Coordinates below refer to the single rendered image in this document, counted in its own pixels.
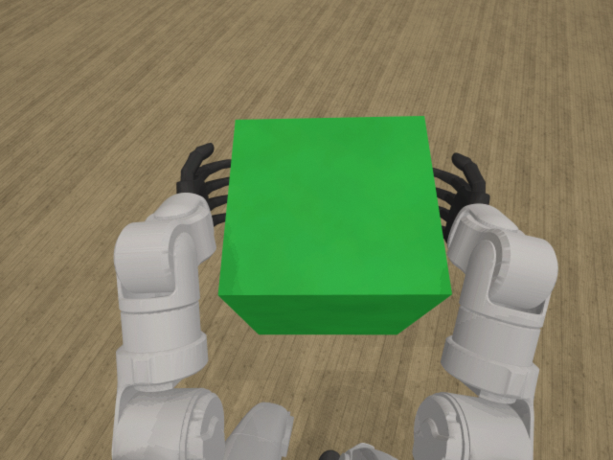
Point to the left robot upper arm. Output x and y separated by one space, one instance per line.
175 424

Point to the robot left forearm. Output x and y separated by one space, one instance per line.
156 263

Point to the carton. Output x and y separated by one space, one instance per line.
332 226

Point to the robot right forearm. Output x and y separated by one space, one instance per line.
509 278

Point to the left robot thigh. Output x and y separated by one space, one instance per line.
262 434

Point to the right robot upper arm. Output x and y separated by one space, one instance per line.
457 427

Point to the robot right hand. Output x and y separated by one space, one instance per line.
472 192

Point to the robot left hand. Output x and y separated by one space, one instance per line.
193 176

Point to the right robot shin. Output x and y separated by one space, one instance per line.
362 445

